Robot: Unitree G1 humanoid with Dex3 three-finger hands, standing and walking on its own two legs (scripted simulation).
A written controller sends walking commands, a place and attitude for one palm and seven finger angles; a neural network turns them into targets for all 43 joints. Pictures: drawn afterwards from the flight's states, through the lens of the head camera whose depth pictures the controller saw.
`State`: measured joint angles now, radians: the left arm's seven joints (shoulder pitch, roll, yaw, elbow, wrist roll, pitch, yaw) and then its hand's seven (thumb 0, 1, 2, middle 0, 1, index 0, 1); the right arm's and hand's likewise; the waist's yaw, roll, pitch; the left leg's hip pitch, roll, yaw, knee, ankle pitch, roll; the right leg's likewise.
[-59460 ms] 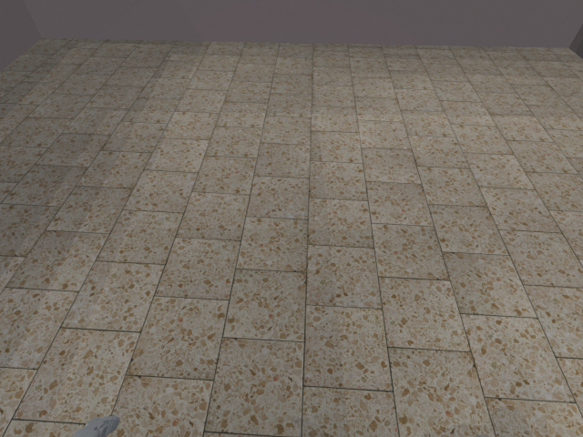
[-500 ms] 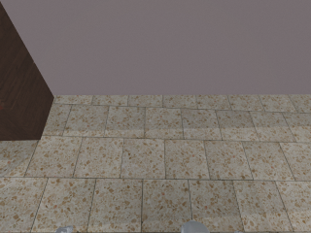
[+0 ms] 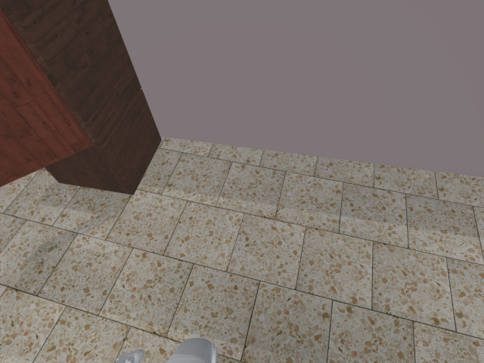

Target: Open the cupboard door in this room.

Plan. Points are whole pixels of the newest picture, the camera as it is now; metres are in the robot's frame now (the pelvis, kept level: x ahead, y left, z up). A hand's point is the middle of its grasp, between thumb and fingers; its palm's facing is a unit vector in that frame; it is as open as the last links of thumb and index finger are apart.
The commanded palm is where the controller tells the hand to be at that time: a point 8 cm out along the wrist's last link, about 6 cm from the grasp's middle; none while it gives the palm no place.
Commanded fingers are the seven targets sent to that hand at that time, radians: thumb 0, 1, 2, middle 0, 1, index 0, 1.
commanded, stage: turn to face it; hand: left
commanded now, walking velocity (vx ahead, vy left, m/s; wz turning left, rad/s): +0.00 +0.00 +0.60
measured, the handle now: out of the picture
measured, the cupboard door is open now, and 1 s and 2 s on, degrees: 46 46 46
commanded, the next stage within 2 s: take the last steps up to it in 0.94 s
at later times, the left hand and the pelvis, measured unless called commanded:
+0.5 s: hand out of the picture +0.04 +0.29 -0.17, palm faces +0.32 -0.92 -0.23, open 7.4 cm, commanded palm none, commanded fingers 0.00 0.90 0.90 -0.20 -0.30 -0.20 -0.30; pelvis +0.01 +0.06 +0.00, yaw +16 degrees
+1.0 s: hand out of the picture +0.03 +0.19 -0.15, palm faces +0.49 -0.84 -0.25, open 7.4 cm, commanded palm none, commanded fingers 0.00 0.90 0.90 -0.20 -0.30 -0.20 -0.30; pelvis +0.04 -0.01 +0.00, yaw +30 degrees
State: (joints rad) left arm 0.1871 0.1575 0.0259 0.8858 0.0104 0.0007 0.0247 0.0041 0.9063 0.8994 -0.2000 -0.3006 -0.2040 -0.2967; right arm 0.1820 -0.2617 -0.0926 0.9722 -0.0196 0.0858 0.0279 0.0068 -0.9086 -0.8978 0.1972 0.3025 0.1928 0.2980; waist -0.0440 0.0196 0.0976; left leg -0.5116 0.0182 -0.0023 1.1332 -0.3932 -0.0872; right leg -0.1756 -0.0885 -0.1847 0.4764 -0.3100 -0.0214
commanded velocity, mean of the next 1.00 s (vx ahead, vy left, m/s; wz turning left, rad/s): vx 0.00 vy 0.00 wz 0.46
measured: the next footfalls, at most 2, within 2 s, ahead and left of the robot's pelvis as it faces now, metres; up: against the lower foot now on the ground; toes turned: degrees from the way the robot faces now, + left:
left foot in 0.22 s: +0.03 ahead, +0.14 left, +0.00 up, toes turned +14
right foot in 0.78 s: +0.10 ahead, -0.07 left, +0.00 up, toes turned +23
